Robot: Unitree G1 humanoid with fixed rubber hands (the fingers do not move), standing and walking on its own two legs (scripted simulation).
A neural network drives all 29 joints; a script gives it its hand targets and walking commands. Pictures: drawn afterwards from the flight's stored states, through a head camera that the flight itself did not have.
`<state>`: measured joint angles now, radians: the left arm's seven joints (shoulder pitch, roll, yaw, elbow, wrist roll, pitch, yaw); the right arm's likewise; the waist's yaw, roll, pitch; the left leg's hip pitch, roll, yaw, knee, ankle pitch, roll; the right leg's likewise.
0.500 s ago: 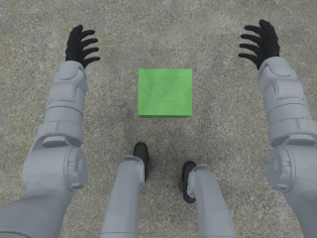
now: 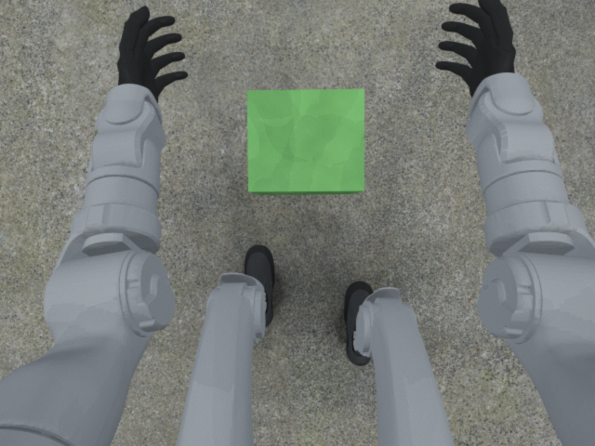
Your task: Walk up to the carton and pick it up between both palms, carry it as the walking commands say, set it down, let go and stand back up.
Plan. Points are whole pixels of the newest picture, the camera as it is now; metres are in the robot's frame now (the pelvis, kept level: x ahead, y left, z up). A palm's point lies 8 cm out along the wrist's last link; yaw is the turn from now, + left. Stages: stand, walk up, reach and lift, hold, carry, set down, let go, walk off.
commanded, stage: reach and lift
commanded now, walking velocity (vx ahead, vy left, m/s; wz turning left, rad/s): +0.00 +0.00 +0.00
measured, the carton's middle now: (305, 149) +0.50 +0.04 -0.50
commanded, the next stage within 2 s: none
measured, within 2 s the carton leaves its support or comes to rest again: neither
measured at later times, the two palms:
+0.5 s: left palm (189, 116) +0.50 +0.23 -0.28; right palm (433, 110) +0.53 -0.15 -0.28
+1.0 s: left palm (214, 137) +0.50 +0.22 -0.42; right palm (405, 136) +0.52 -0.15 -0.41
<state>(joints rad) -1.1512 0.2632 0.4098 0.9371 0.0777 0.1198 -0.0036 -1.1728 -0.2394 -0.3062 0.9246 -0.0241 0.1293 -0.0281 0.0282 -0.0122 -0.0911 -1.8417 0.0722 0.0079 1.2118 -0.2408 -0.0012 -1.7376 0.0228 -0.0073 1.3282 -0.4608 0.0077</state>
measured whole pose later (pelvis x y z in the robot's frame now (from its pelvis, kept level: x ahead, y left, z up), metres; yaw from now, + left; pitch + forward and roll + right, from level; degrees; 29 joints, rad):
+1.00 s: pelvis -0.04 +0.00 -0.23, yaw +1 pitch +38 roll +0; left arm -1.54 0.43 0.12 1.25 -0.23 0.02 0.10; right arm -1.53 -0.37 -0.02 1.14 0.24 0.06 -0.11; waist 0.02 -0.01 0.41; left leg -2.35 0.07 -0.02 2.04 -0.36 0.00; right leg -2.20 0.03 0.00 2.22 -0.67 0.01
